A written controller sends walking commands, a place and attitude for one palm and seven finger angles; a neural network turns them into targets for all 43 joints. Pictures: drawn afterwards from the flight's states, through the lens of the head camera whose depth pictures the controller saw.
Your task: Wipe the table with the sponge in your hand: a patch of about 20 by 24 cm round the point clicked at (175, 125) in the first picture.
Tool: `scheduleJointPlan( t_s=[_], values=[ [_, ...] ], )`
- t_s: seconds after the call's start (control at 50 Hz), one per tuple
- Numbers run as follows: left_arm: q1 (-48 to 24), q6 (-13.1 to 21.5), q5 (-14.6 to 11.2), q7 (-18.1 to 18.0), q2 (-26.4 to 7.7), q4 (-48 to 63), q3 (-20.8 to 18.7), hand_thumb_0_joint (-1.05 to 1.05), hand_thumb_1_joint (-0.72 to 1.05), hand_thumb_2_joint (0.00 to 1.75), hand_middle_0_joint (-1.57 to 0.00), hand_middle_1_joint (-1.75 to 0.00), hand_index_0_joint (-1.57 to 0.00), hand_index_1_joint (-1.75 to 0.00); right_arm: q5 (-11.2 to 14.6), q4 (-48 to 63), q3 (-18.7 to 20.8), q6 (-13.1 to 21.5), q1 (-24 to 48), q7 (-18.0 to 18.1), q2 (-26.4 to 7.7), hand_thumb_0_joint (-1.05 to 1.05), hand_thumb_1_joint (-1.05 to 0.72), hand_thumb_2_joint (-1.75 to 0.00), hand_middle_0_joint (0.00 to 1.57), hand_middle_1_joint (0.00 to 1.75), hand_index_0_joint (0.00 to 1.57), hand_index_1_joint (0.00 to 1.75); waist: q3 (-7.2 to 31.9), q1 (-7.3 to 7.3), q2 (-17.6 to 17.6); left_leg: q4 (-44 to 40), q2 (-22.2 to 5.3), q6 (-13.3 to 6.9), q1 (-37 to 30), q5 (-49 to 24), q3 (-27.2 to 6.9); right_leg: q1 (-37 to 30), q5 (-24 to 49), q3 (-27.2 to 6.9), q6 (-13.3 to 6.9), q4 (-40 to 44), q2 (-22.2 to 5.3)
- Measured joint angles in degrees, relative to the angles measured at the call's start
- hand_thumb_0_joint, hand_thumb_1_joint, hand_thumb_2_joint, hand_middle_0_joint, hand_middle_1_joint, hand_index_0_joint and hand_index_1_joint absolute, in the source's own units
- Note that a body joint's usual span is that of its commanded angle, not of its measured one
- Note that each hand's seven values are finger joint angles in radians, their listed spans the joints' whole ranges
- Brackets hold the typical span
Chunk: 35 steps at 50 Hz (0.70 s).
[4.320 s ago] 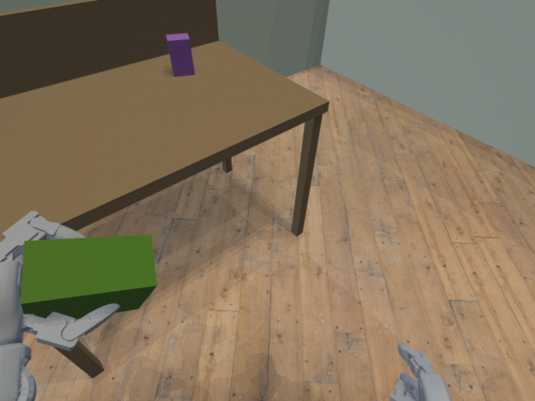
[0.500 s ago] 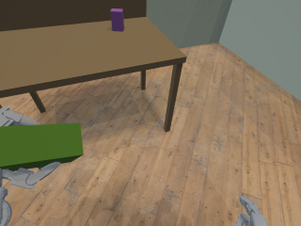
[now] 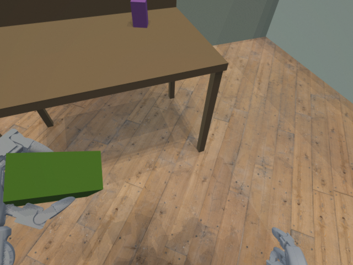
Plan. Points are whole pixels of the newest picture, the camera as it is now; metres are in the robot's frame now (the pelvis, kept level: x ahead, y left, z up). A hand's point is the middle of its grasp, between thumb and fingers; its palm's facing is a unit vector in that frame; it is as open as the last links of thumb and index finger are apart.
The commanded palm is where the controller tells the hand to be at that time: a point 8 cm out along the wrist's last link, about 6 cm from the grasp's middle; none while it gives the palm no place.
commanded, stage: take the last steps up to it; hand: left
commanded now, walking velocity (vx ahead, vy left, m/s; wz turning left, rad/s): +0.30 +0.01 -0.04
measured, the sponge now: (68, 178) +0.23 +0.20 +0.15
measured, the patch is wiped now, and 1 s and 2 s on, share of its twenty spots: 0.00 0.00 0.00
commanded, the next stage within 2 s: come to a stop and stand still in 1.96 s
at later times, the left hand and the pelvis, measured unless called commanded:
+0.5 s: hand (86, 120) +0.34 +0.20 +0.16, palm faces +0.37 -0.80 -0.47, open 10.2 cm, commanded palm +0.28 +0.25 +0.18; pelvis +0.11 -0.03 -0.01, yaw -1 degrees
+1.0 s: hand (114, 80) +0.46 +0.18 +0.17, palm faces +0.36 -0.79 -0.49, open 10.2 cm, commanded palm +0.40 +0.23 +0.18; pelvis +0.24 -0.05 -0.01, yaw -1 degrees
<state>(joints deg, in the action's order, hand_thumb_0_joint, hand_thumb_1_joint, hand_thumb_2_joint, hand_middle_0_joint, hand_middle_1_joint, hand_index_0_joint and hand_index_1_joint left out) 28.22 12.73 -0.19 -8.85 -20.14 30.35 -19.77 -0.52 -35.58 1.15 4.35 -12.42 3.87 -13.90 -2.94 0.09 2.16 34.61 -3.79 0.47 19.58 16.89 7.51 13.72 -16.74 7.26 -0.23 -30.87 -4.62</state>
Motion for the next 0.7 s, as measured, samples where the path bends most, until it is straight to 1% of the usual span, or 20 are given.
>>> scheduleJointPlan(
  t_s=[0.02, 0.04, 0.08, 0.1, 0.12, 0.16, 0.2, 0.24, 0.32, 0.36, 0.38, 0.4, 0.42, 0.46, 0.48, 0.5, 0.54, 0.6, 0.66, 0.7],
  values=[
    [0.20, 0.16, -0.15, -0.22, -0.23, 1.16, -0.16, -0.01, -0.50, 0.99, -0.72, -1.34, -0.74, -1.34, 0.12, 0.93, 0.46, 0.21, -0.34, 0.29, -0.75, 0.02, -0.90, -0.90, 0.21, 0.30, 0.20, 0.30, 0.10, 0.02, -0.47, -3.63, -0.22, -0.38, -1.99, -1.39, 0.08, 0.22, -1.36, -0.07, 0.48, -1.83, 0.26],
    [-0.20, 0.39, -0.28, -0.43, -0.75, 1.76, -0.60, -0.01, -0.50, 0.99, -0.72, -1.34, -0.74, -1.34, 0.26, 1.39, 1.02, 0.35, -0.15, 0.61, -0.91, 0.02, -0.90, -0.90, 0.21, 0.30, 0.20, 0.29, -0.14, 0.00, -0.16, -3.62, -0.10, -0.75, -2.27, -4.60, 0.34, 0.99, -3.19, -0.76, 0.54, -4.91, 0.02],
    [-1.98, 0.98, -0.22, -0.58, -1.73, 0.40, -1.58, -0.01, -0.50, 0.99, -0.72, -1.34, -0.74, -1.34, 0.49, 1.23, 1.61, 0.38, 0.80, 0.86, 0.08, 0.02, -0.90, -0.90, 0.20, 0.30, 0.20, 0.29, -0.38, 0.10, 0.89, -0.83, 0.23, -1.17, -2.28, -2.72, 1.18, 4.39, -10.38, -3.17, 0.58, -15.48, 0.24],
    [-2.81, 0.93, -0.16, -0.44, -2.05, -0.77, -1.96, -0.01, -0.50, 0.99, -0.72, -1.34, -0.74, -1.34, 0.52, 1.04, 1.57, 0.55, 1.10, 0.79, 0.73, 0.02, -0.90, -0.90, 0.20, 0.30, 0.19, 0.29, -0.11, -0.16, 0.74, -0.64, 0.06, -1.25, -2.52, -1.56, 1.09, 6.38, -11.95, -3.58, 0.66, -20.68, 0.78],
    [-3.41, 0.66, -0.09, -0.32, -2.27, -1.65, -2.30, -0.01, -0.50, 0.99, -0.72, -1.34, -0.74, -1.34, 0.59, 0.87, 1.34, 0.83, 1.29, 0.58, 1.44, 0.02, -0.90, -0.90, 0.20, 0.30, 0.19, 0.29, 0.18, -0.42, 0.45, -1.13, -0.19, -1.24, -2.92, -0.96, 0.91, 8.28, -12.26, -3.52, 0.90, -24.66, 1.18],
    [-3.44, 0.03, -0.08, -0.23, -2.16, -2.09, -2.71, -0.01, -0.50, 0.99, -0.72, -1.34, -0.74, -1.34, 0.80, 0.79, 0.51, 1.44, 1.38, -0.15, 2.87, 0.02, -0.90, -0.90, 0.20, 0.30, 0.19, 0.29, 0.66, -0.63, -0.22, -3.17, -0.87, -0.87, -4.09, -1.11, 0.89, 11.46, -10.76, -2.73, 1.33, -28.14, 1.33],
    [-2.18, -0.41, -0.17, -0.16, -1.50, -1.09, -2.51, -0.01, -0.50, 0.99, -0.72, -1.34, -0.74, -1.34, 0.83, 1.06, -0.46, 2.04, 1.03, -0.84, 4.13, 0.02, -0.90, -0.90, 0.20, 0.30, 0.19, 0.29, 0.95, -0.61, -1.03, -5.35, -1.55, -0.46, -5.45, -1.57, 1.18, 13.29, -8.06, -1.54, 1.61, -26.47, 0.99],
    [-0.54, -0.43, -0.25, 0.05, -1.00, 0.16, -1.86, -0.01, -0.50, 0.99, -0.72, -1.34, -0.74, -1.34, 0.66, 1.36, -1.38, 2.45, 0.46, -1.19, 5.13, 0.02, -0.90, -0.90, 0.20, 0.30, 0.20, 0.29, 0.98, -0.58, -1.94, -6.89, -2.13, -0.05, -6.72, -1.58, 1.37, 13.51, -5.54, -0.29, 1.82, -21.49, 0.70],
    [1.16, -0.47, -0.34, 0.56, -1.60, 0.29, -1.06, -0.01, -0.50, 0.99, -0.72, -1.34, -0.74, -1.34, 0.42, 1.26, -2.69, 2.17, -0.47, -1.03, 6.42, 0.01, -0.90, -0.90, 0.21, 0.30, 0.20, 0.30, 0.46, -0.31, -3.54, -6.60, -3.04, 1.33, -8.51, 0.22, 1.27, 10.16, -2.09, 2.04, 1.99, -9.34, 1.22],
    [0.79, -0.84, -0.34, 0.61, -2.63, -0.51, -1.35, -0.01, -0.50, 0.99, -0.72, -1.34, -0.74, -1.34, 0.50, 1.13, -3.00, 1.59, -0.89, -0.82, 6.55, 0.01, -0.90, -0.90, 0.21, 0.30, 0.20, 0.30, 0.23, -0.30, -4.01, -3.01, -3.38, 2.16, -8.09, 2.88, 0.61, 6.43, -0.12, 3.25, 1.58, -2.65, 1.88],
    [0.13, -0.99, -0.18, 0.59, -3.09, -0.88, -1.55, -0.01, -0.50, 0.99, -0.72, -1.34, -0.74, -1.34, 0.63, 1.03, -2.96, 1.25, -0.88, -0.78, 6.34, 0.01, -0.90, -0.90, 0.21, 0.30, 0.20, 0.30, 0.11, -0.31, -4.25, 0.89, -3.67, 1.75, -6.71, 4.84, 0.26, 5.48, 2.48, 3.45, -0.07, -1.16, 2.05],
    [-1.06, -1.06, 0.02, 0.64, -2.63, -1.61, -1.30, -0.01, -0.50, 0.99, -0.72, -1.34, -0.74, -1.34, 0.73, 0.30, -2.71, 0.73, -0.18, -0.78, 5.67, 0.01, -0.90, -0.90, 0.21, 0.30, 0.20, 0.30, -0.43, -0.19, -5.16, 7.17, -3.81, 0.97, -4.43, 7.16, -1.10, 5.93, 2.65, 3.94, -1.72, -3.14, 2.28],
    [-2.22, -1.24, -0.14, 0.77, -1.88, -2.25, -0.88, -0.01, -0.50, 0.99, -0.72, -1.34, -0.74, -1.34, 0.80, -0.77, -2.35, 0.21, 0.68, -0.93, 4.92, 0.01, -0.90, -0.90, 0.21, 0.30, 0.20, 0.30, -0.99, -0.02, -5.60, 14.60, -2.94, 0.62, -1.72, 9.05, -2.86, 6.12, 1.51, 4.15, -2.73, -4.96, 2.20],
    [-3.17, -1.20, -0.56, 1.01, -0.44, -2.81, -0.47, -0.01, -0.50, 0.99, -0.72, -1.34, -0.74, -1.34, 0.81, -2.55, -1.73, -0.64, 2.08, -1.28, 3.54, 0.02, -0.90, -0.90, 0.21, 0.30, 0.20, 0.30, -1.74, 0.19, -5.33, 27.22, -0.84, 0.75, 3.40, 9.36, -4.65, 5.39, -0.39, 3.96, -3.39, -5.75, 1.77],
    [-2.83, -0.99, -0.57, 1.06, 0.10, -2.68, -0.55, -0.01, -0.50, 0.99, -0.72, -1.34, -0.74, -1.34, 0.76, -2.94, -1.50, -1.03, 2.53, -1.33, 2.94, 0.02, -0.90, -0.90, 0.21, 0.30, 0.20, 0.30, -1.91, 0.12, -5.02, 30.88, -0.35, 0.99, 5.52, 8.59, -4.72, 4.74, -0.62, 3.81, -3.32, -5.05, 1.64],
    [-2.23, -0.84, -0.48, 1.10, 0.45, -2.30, -0.69, -0.01, -0.50, 0.99, -0.72, -1.34, -0.74, -1.34, 0.75, -3.02, -1.25, -1.40, 2.80, -1.30, 2.47, 0.02, -0.90, -0.90, 0.21, 0.30, 0.20, 0.30, -1.98, 0.02, -4.56, 32.13, -0.17, 1.15, 7.09, 8.03, -4.46, 4.06, -0.41, 3.64, -2.94, -4.03, 1.49],
    [-0.87, -0.34, -0.32, 0.96, 0.54, -1.14, -1.02, -0.01, -0.50, 0.99, -0.72, -1.34, -0.74, -1.34, 0.62, -2.54, -0.83, -1.82, 2.91, -1.05, 1.82, 0.02, -0.90, -0.90, 0.21, 0.30, 0.20, 0.30, -1.97, -0.26, -3.23, 28.14, -0.48, 1.18, 8.42, 6.76, -3.31, 2.78, 0.01, 3.35, -2.85, -1.92, 1.07],
    [0.78, 0.21, -0.32, 0.37, -0.26, 0.79, -1.41, -0.01, -0.50, 0.99, -0.72, -1.34, -0.74, -1.34, 0.33, -0.85, -0.21, -1.79, 2.22, -0.63, 0.98, 0.02, -0.90, -0.90, 0.21, 0.30, 0.20, 0.29, -1.70, -0.36, -1.16, 15.70, -0.96, 0.78, 7.18, 4.30, -1.08, 1.19, -0.11, 3.08, -2.66, 0.10, 0.30],
    [1.39, 0.29, -0.49, -0.43, -0.90, 2.23, -1.55, -0.01, -0.50, 0.99, -0.72, -1.34, -0.74, -1.34, 0.20, 0.78, 0.46, -1.46, 1.32, -0.14, 0.05, 0.02, -0.90, -0.90, 0.20, 0.30, 0.20, 0.29, -1.40, -0.07, 0.01, 3.80, -0.50, 0.47, 3.33, 0.42, 0.79, -0.39, -1.72, 2.92, -1.89, -0.18, -0.21],
    [1.28, 0.20, -0.58, -0.89, -1.00, 2.80, -1.60, -0.01, -0.50, 0.99, -0.72, -1.34, -0.74, -1.34, 0.27, 1.96, 0.92, -1.30, 0.68, 0.24, -0.69, 0.02, -0.90, -0.90, 0.20, 0.30, 0.20, 0.29, -0.91, 0.24, -0.30, -3.36, -0.21, 0.00, -0.63, -2.83, 1.86, -1.09, -3.99, 2.77, -1.17, -2.39, -0.02]
  ],
)
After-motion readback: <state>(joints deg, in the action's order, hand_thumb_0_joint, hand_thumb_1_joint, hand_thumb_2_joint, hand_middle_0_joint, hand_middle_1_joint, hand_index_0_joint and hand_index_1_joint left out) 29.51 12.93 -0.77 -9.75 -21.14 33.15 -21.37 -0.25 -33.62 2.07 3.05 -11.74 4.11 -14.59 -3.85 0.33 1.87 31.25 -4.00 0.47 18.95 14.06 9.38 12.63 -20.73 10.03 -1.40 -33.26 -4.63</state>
